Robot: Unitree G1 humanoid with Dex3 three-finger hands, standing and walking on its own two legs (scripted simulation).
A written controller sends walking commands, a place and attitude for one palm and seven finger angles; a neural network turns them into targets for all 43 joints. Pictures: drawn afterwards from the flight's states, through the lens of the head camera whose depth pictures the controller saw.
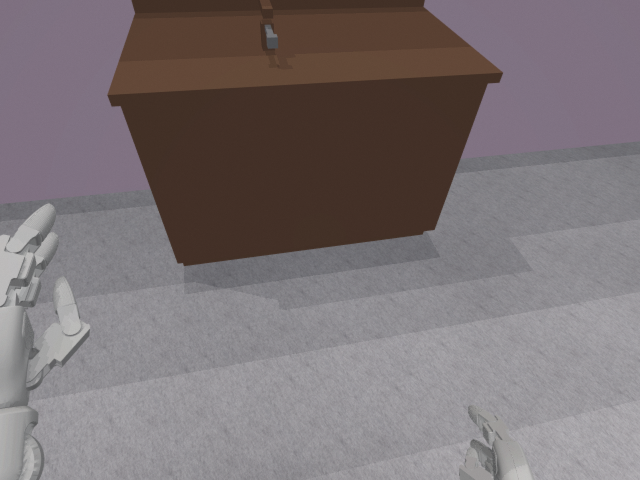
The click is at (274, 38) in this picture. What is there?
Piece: tap's lever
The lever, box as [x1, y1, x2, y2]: [266, 34, 277, 48]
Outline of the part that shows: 266,34 268,48 277,47 276,34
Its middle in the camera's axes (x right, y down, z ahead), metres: -0.13 -0.53 +1.04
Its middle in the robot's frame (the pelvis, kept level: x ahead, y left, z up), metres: +1.13 +0.21 +0.08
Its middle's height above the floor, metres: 0.85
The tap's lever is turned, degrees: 0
